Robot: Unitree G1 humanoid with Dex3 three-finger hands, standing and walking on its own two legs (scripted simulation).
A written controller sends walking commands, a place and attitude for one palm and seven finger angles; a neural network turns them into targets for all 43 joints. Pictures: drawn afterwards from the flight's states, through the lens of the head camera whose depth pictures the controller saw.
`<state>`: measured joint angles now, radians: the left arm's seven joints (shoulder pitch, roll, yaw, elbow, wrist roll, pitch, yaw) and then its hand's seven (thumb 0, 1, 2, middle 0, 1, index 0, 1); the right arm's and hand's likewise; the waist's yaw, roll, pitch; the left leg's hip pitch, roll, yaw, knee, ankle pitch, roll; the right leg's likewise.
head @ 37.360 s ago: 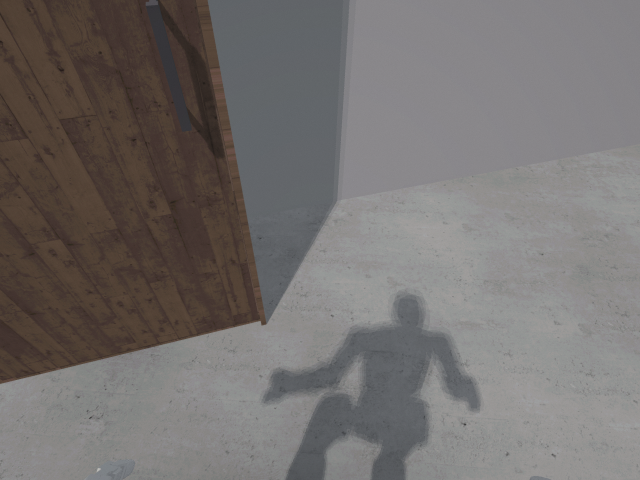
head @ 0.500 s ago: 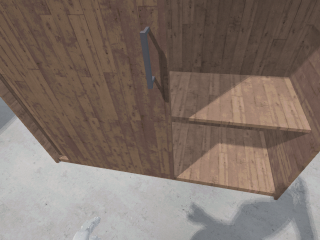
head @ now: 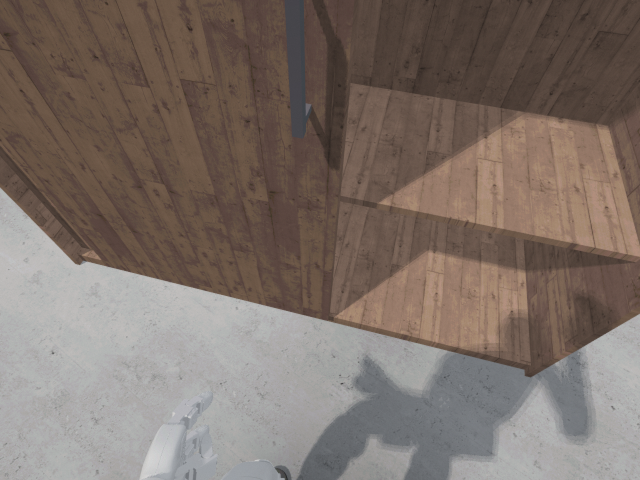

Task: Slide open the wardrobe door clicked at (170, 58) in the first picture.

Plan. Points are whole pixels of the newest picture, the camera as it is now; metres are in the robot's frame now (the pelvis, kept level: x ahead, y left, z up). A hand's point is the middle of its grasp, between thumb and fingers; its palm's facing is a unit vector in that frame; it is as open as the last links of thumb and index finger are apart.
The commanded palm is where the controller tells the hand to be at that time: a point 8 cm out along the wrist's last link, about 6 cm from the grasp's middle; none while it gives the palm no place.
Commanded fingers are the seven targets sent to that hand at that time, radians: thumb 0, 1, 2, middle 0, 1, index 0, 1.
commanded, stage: stop stepping back and stand still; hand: right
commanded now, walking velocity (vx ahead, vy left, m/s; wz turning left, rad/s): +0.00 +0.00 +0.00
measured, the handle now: (301, 61) +0.58 +0.08 +0.18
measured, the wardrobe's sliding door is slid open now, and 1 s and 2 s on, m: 0.64 0.64 0.64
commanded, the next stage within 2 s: let the arm hang, fingers relaxed in 1.28 s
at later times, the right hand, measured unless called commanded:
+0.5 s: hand out of the picture +0.26 -0.25 +0.17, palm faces +0.43 +0.75 -0.51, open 7.4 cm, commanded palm +0.19 -0.29 +0.18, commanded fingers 0.00 -0.90 -0.90 0.20 0.30 0.20 0.30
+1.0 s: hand out of the picture +0.23 -0.29 +0.15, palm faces +0.44 +0.77 -0.47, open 7.4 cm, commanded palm +0.17 -0.32 +0.18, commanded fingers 0.00 -0.90 -0.90 0.20 0.30 0.20 0.30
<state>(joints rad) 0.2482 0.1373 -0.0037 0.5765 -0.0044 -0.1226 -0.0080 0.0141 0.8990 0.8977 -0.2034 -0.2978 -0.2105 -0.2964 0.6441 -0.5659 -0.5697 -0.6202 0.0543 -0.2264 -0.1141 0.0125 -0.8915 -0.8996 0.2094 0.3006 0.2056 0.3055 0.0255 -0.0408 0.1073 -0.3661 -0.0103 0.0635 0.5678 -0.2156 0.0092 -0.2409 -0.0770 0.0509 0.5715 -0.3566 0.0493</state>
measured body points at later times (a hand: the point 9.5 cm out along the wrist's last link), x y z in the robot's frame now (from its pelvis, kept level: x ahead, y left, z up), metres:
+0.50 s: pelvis +0.06 +0.02 +0.00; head +0.09 +0.03 +0.45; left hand +0.27 +0.26 -0.07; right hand +0.23 -0.28 +0.19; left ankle +0.04 +0.12 -0.73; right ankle +0.00 -0.12 -0.73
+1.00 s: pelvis +0.03 -0.01 +0.01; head +0.05 -0.02 +0.46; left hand +0.19 +0.22 -0.08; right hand +0.20 -0.33 +0.18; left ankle +0.04 +0.12 -0.73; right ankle +0.00 -0.12 -0.73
